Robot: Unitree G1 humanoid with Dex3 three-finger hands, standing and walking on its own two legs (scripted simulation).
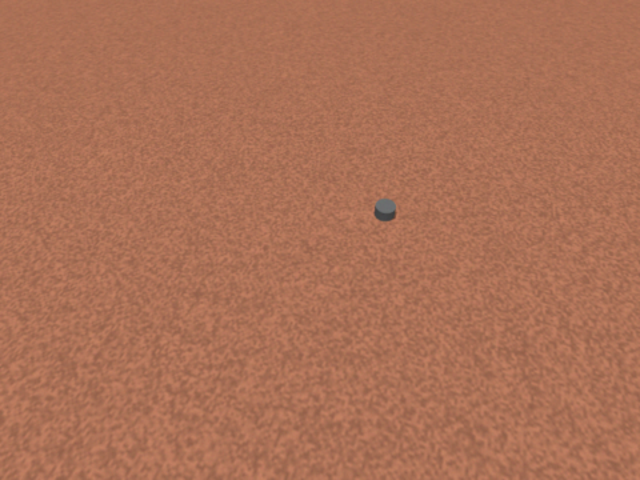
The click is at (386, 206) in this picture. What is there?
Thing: low tin
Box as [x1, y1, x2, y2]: [374, 199, 395, 220]
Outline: 380,199 375,204 374,214 380,220 389,220 393,217 395,204 389,199
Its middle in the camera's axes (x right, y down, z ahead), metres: +0.29 -0.10 +1.70
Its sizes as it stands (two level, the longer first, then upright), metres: 0.087 0.087 0.051
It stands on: the floor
